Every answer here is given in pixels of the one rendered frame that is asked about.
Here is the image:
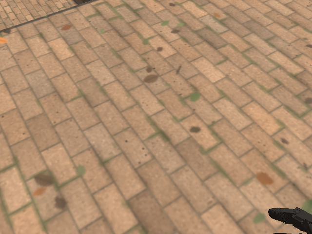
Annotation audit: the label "right robot hand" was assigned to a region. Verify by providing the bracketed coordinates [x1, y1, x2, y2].
[268, 207, 312, 234]

